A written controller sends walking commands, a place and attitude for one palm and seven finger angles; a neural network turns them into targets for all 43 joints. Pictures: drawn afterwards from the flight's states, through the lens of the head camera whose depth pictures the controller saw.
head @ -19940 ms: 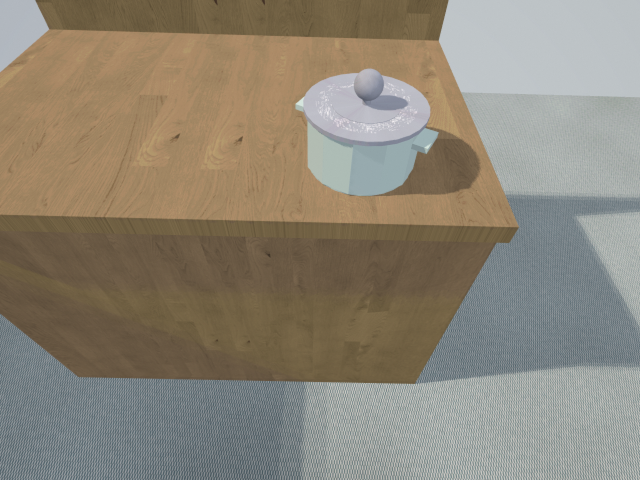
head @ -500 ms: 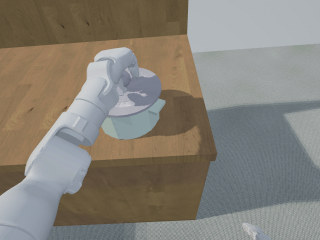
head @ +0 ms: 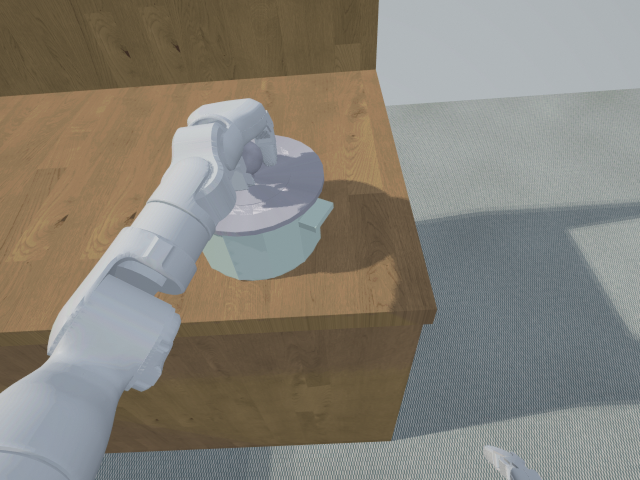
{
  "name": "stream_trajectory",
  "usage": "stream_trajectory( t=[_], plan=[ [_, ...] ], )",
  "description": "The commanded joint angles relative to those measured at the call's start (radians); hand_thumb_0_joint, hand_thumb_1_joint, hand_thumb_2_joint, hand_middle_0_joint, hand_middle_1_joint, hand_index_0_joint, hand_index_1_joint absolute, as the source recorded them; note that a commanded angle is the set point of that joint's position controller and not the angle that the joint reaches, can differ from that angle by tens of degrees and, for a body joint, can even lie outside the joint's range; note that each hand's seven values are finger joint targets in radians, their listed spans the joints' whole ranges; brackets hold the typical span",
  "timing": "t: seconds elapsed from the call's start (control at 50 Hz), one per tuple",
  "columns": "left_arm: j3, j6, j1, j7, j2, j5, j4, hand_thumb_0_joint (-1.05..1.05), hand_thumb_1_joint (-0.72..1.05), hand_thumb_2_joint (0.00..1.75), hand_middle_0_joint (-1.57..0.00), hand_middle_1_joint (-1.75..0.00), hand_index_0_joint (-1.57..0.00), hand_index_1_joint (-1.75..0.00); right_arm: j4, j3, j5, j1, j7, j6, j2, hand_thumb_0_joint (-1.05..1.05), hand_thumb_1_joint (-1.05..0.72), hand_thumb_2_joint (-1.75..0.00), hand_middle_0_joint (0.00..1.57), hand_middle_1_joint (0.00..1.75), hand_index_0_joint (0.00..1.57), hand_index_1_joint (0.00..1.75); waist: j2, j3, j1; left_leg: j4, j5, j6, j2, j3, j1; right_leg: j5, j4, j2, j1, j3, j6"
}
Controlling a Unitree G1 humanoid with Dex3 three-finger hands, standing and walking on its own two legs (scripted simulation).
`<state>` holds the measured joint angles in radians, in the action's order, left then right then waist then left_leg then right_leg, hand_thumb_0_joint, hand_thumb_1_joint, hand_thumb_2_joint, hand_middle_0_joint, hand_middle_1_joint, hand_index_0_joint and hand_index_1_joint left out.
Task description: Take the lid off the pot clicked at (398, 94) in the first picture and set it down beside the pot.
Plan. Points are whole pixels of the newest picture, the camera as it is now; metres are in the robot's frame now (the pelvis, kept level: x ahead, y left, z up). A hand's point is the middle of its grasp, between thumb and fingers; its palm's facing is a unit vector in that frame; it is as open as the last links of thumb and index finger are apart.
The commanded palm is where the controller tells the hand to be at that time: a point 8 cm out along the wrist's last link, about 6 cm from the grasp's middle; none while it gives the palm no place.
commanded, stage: close the fingers and squeeze the knob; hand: left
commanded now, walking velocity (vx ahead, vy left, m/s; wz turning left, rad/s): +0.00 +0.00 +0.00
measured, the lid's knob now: (244, 158) +0.49 +0.09 +0.16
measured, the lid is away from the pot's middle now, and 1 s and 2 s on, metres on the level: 0.00 0.01 0.00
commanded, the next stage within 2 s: lift the lid straight up in 0.82 s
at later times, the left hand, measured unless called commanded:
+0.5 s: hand (239, 166) +0.46 +0.10 +0.17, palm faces -0.27 -0.09 -0.96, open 6.7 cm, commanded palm +0.44 +0.10 +0.24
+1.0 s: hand (241, 166) +0.46 +0.09 +0.17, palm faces -0.28 -0.08 -0.96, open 6.6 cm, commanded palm +0.44 +0.10 +0.25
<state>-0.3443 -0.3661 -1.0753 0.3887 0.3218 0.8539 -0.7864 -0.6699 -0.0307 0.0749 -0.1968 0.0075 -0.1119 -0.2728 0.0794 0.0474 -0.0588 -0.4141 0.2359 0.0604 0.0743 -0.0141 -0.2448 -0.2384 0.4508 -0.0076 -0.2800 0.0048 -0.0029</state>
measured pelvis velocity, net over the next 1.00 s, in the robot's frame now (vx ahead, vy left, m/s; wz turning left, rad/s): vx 0.00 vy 0.00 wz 0.00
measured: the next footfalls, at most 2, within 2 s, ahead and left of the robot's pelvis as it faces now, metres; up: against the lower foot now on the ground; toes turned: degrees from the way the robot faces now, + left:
none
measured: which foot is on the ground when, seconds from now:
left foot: down 0.00-1.00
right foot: down 0.00-1.00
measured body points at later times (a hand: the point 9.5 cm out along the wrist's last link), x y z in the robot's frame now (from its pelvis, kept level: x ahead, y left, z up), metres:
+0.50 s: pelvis +0.00 +0.00 +0.00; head +0.01 -0.03 +0.45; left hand +0.47 +0.10 +0.23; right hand +0.13 -0.24 -0.13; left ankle -0.02 +0.08 -0.74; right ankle -0.01 -0.12 -0.74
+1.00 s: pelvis +0.00 +0.00 +0.00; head +0.01 -0.03 +0.45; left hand +0.47 +0.10 +0.23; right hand +0.12 -0.25 -0.13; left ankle -0.02 +0.08 -0.74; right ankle -0.01 -0.12 -0.74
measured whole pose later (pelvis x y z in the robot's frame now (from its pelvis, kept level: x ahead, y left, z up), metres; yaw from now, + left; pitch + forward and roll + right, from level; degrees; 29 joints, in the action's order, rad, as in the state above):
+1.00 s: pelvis +0.00 +0.00 +0.00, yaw +0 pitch +4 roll +0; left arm -0.35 -0.37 -1.10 0.39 0.31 0.85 -0.83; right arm -0.68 -0.03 0.07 -0.20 0.00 -0.11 -0.27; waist 0.08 0.05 -0.06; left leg -0.41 0.23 0.06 0.07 -0.02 -0.25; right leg -0.24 0.45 -0.01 -0.28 0.00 0.00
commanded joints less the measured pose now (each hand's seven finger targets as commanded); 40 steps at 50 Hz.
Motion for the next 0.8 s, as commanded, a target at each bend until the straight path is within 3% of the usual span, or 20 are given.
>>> stream_trajectory(
  t=[0.0, 0.04, 0.08, 0.18, 0.2, 0.24, 0.26, 0.3, 0.32, 0.34, 0.36, 0.38, 0.42, 0.46, 0.5, 0.58, 0.66, 0.74, 0.76, 0.78],
  plan=[
    [0.069, -0.004, -0.571, -0.040, 0.181, 0.025, 0.177, 0.00, 0.49, 0.70, -0.86, -0.96, -0.86, -0.96, 0.132, 0.040, -0.002, 0.081, -0.005, 0.038, -0.101, 0.00, -0.90, -0.90, 0.20, 0.30, 0.20, 0.30, -0.128, 0.368, -0.009, 0.008, -0.318, 0.010, -0.022, -0.022, 0.149, 0.382, -0.003, 0.016, 0.129, -0.033, -0.045],
    [0.070, -0.002, -0.558, -0.043, 0.175, 0.007, 0.171, 0.00, 0.53, 0.65, -0.87, -0.96, -0.87, -0.96, 0.134, 0.041, -0.003, 0.078, -0.005, 0.033, -0.111, 0.00, -0.90, -0.90, 0.20, 0.30, 0.20, 0.30, -0.122, 0.364, -0.011, 0.010, -0.315, 0.008, -0.023, -0.028, 0.140, 0.364, -0.008, 0.012, 0.122, -0.035, -0.048],
    [0.091, 0.002, -0.599, -0.050, 0.210, 0.026, 0.221, 0.00, 0.57, 0.58, -0.89, -0.97, -0.89, -0.97, 0.137, 0.042, -0.006, 0.083, -0.005, 0.042, -0.102, 0.00, -0.90, -0.90, 0.20, 0.30, 0.20, 0.30, -0.116, 0.421, -0.003, 0.004, -0.335, 0.009, -0.023, -0.027, 0.169, 0.390, 0.003, 0.014, 0.149, -0.028, -0.046],
    [0.072, -0.003, -0.595, -0.049, 0.187, 0.026, 0.185, 0.00, 0.65, 0.46, -0.92, -0.97, -0.92, -0.97, 0.130, 0.039, -0.003, 0.082, -0.006, 0.035, -0.103, 0.00, -0.90, -0.90, 0.20, 0.30, 0.20, 0.30, -0.146, 0.380, -0.010, 0.013, -0.307, 0.008, -0.024, -0.021, 0.143, 0.375, -0.002, 0.014, 0.134, -0.033, -0.044],
    [0.110, -0.004, -0.575, -0.054, 0.228, 0.026, 0.174, 0.00, 0.62, 0.52, -0.90, -0.96, -0.90, -0.96, 0.129, 0.039, -0.004, 0.079, -0.007, 0.037, -0.105, 0.00, -0.90, -0.90, 0.20, 0.30, 0.20, 0.30, -0.144, 0.383, -0.001, 0.013, -0.311, 0.009, -0.024, -0.022, 0.141, 0.377, -0.003, 0.014, 0.144, -0.030, -0.045],
    [0.074, -0.002, -0.555, -0.049, 0.166, 0.010, 0.169, 0.00, 0.59, 0.58, -0.88, -0.95, -0.87, -0.95, 0.132, 0.043, -0.006, 0.075, -0.006, 0.033, -0.106, 0.00, -0.90, -0.90, 0.20, 0.30, 0.20, 0.30, -0.128, 0.386, -0.008, 0.002, -0.355, 0.008, -0.024, -0.025, 0.148, 0.395, -0.004, 0.010, 0.132, -0.034, -0.048],
    [0.104, 0.000, -0.573, -0.049, 0.219, 0.027, 0.207, 0.00, 0.58, 0.60, -0.87, -0.95, -0.87, -0.95, 0.136, 0.039, -0.006, 0.080, -0.003, 0.035, -0.104, 0.00, -0.90, -0.90, 0.20, 0.30, 0.20, 0.30, -0.119, 0.407, 0.003, 0.007, -0.355, 0.004, -0.027, -0.030, 0.157, 0.397, 0.003, 0.011, 0.148, -0.030, -0.046],
    [0.067, -0.005, -0.561, -0.046, 0.172, 0.029, 0.171, 0.00, 0.58, 0.62, -0.86, -0.95, -0.86, -0.94, 0.132, 0.040, -0.005, 0.084, -0.002, 0.036, -0.099, 0.00, -0.90, -0.90, 0.20, 0.30, 0.20, 0.30, -0.126, 0.382, -0.006, 0.002, -0.362, 0.005, -0.026, -0.031, 0.163, 0.389, 0.001, 0.016, 0.125, -0.034, -0.048],
    [0.080, -0.008, -0.558, -0.047, 0.184, 0.030, 0.165, 0.00, 0.59, 0.63, -0.86, -0.94, -0.86, -0.94, 0.126, 0.041, -0.006, 0.072, -0.004, 0.033, -0.103, 0.00, -0.90, -0.90, 0.20, 0.30, 0.20, 0.30, -0.155, 0.374, -0.008, 0.006, -0.347, 0.007, -0.026, -0.025, 0.154, 0.392, -0.003, 0.017, 0.130, -0.035, -0.044],
    [0.084, -0.003, -0.537, -0.046, 0.178, 0.009, 0.175, 0.00, 0.59, 0.64, -0.86, -0.94, -0.86, -0.94, 0.134, 0.044, -0.007, 0.074, -0.003, 0.030, -0.110, 0.00, -0.90, -0.90, 0.20, 0.30, 0.20, 0.30, -0.131, 0.381, -0.006, 0.004, -0.357, 0.008, -0.026, -0.025, 0.146, 0.398, -0.008, 0.010, 0.140, -0.033, -0.048],
    [0.120, 0.001, -0.584, -0.050, 0.238, 0.028, 0.219, 0.00, 0.60, 0.64, -0.86, -0.94, -0.86, -0.94, 0.135, 0.040, -0.007, 0.082, -0.002, 0.031, -0.104, 0.00, -0.90, -0.90, 0.20, 0.30, 0.20, 0.30, -0.138, 0.407, 0.004, 0.010, -0.344, 0.004, -0.027, -0.029, 0.153, 0.397, 0.002, 0.013, 0.159, -0.031, -0.046],
    [0.081, -0.002, -0.566, -0.046, 0.191, 0.028, 0.194, 0.00, 0.61, 0.65, -0.86, -0.94, -0.86, -0.94, 0.141, 0.040, -0.007, 0.092, -0.003, 0.036, -0.100, 0.00, -0.90, -0.90, 0.20, 0.30, 0.20, 0.30, -0.124, 0.386, -0.002, 0.006, -0.332, 0.008, -0.022, -0.021, 0.152, 0.390, -0.003, 0.014, 0.142, -0.029, -0.047],
    [0.072, -0.009, -0.544, -0.045, 0.179, 0.027, 0.138, 0.00, 0.63, 0.66, -0.87, -0.94, -0.87, -0.94, 0.129, 0.037, -0.004, 0.077, -0.006, 0.031, -0.102, 0.00, -0.90, -0.90, 0.20, 0.30, 0.20, 0.30, -0.162, 0.347, -0.006, 0.015, -0.304, 0.008, -0.022, -0.019, 0.124, 0.376, -0.008, 0.016, 0.133, -0.035, -0.044],
    [0.101, -0.001, -0.558, -0.048, 0.217, 0.026, 0.160, 0.00, 0.65, 0.67, -0.87, -0.95, -0.87, -0.94, 0.132, 0.036, -0.005, 0.080, -0.009, 0.029, -0.105, 0.00, -0.90, -0.90, 0.20, 0.30, 0.20, 0.30, -0.144, 0.364, -0.002, 0.016, -0.293, 0.009, -0.022, -0.019, 0.125, 0.370, -0.009, 0.012, 0.144, -0.029, -0.045],
    [0.086, -0.004, -0.587, -0.050, 0.204, 0.033, 0.142, 0.00, 0.66, 0.68, -0.88, -0.95, -0.88, -0.95, 0.126, 0.035, -0.004, 0.076, -0.013, 0.029, -0.103, 0.00, -0.90, -0.90, 0.20, 0.30, 0.20, 0.30, -0.156, 0.354, -0.008, 0.020, -0.275, 0.009, -0.021, -0.017, 0.121, 0.359, -0.008, 0.014, 0.135, -0.031, -0.044],
    [0.054, 0.003, -0.604, -0.051, 0.161, 0.030, 0.204, 0.00, 0.70, 0.70, -0.90, -0.96, -0.90, -0.95, 0.135, 0.042, -0.008, 0.076, -0.006, 0.038, -0.097, 0.00, -0.90, -0.90, 0.20, 0.30, 0.20, 0.30, -0.096, 0.406, -0.008, 0.005, -0.353, 0.004, -0.026, -0.036, 0.180, 0.376, -0.001, 0.016, 0.122, -0.034, -0.049],
    [0.114, -0.002, -0.577, -0.054, 0.231, 0.033, 0.125, 0.00, 0.74, 0.72, -0.92, -0.97, -0.92, -0.96, 0.121, 0.035, -0.007, 0.065, -0.013, 0.029, -0.106, 0.00, -0.90, -0.90, 0.20, 0.30, 0.20, 0.30, -0.166, 0.367, -0.006, 0.017, -0.276, 0.007, -0.023, -0.020, 0.115, 0.366, -0.011, 0.014, 0.150, -0.030, -0.045],
    [0.038, 0.007, -0.605, -0.049, 0.130, 0.009, 0.153, 0.00, 0.78, 0.74, -0.94, -0.97, -0.94, -0.98, 0.127, 0.043, -0.005, 0.066, -0.014, 0.038, -0.105, 0.00, -0.90, -0.90, 0.20, 0.30, 0.20, 0.30, -0.113, 0.369, -0.022, 0.013, -0.290, 0.011, -0.020, -0.024, 0.146, 0.353, -0.016, 0.011, 0.111, -0.034, -0.048],
    [0.096, 0.006, -0.610, -0.053, 0.211, 0.028, 0.166, 0.00, 0.79, 0.75, -0.94, -0.98, -0.95, -0.98, 0.123, 0.040, -0.008, 0.066, -0.013, 0.039, -0.105, 0.00, -0.90, -0.90, 0.20, 0.30, 0.20, 0.30, -0.121, 0.400, -0.006, 0.013, -0.293, 0.007, -0.023, -0.031, 0.150, 0.360, -0.006, 0.014, 0.137, -0.029, -0.047],
    [0.080, 0.004, -0.595, -0.051, 0.191, 0.032, 0.163, 0.00, 0.79, 0.75, -0.95, -0.98, -0.95, -0.98, 0.128, 0.040, -0.009, 0.073, -0.013, 0.040, -0.103, 0.00, -0.90, -0.90, 0.20, 0.30, 0.20, 0.30, -0.119, 0.407, -0.006, 0.009, -0.310, 0.010, -0.019, -0.027, 0.155, 0.382, -0.003, 0.014, 0.145, -0.026, -0.048]
  ],
)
